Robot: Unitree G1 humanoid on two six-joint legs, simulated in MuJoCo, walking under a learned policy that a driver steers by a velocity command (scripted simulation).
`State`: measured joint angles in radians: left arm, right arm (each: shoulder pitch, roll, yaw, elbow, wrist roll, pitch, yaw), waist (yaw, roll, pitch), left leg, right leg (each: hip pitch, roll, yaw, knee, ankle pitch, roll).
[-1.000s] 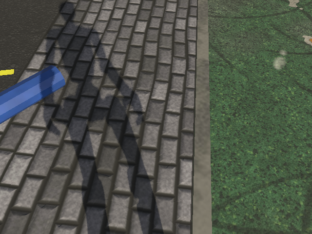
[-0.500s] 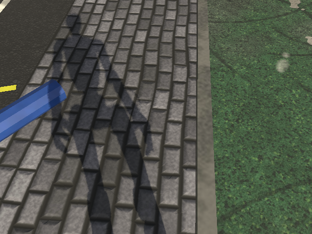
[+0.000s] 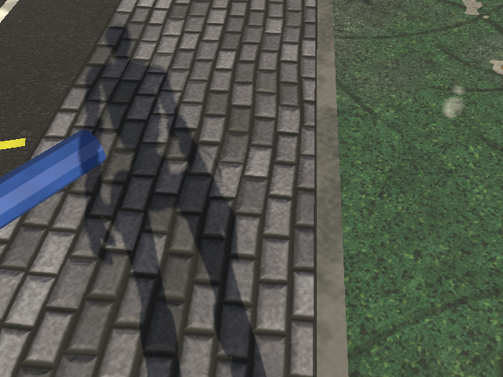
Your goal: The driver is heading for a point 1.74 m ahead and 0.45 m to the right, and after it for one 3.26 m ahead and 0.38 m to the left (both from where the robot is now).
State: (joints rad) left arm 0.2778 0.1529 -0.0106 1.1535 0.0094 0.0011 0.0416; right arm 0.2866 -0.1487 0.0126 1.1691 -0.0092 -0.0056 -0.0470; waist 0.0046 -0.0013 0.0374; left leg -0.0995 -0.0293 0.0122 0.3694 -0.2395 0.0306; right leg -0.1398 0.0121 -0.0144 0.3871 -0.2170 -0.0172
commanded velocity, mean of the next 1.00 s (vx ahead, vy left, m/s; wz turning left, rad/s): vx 0.00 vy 0.00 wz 0.00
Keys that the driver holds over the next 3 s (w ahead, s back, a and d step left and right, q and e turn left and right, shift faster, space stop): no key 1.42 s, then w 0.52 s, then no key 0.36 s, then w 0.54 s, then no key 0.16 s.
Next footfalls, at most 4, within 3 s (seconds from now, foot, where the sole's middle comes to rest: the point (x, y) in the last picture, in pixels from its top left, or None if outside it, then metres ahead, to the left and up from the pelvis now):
1.74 right None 0.11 -0.11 -0.78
2.18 left None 0.41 0.01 -0.78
2.74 right None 0.43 -0.18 -0.78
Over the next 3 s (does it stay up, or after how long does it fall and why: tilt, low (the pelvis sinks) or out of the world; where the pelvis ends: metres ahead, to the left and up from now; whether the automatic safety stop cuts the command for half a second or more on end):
stays up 0.48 -0.10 0.00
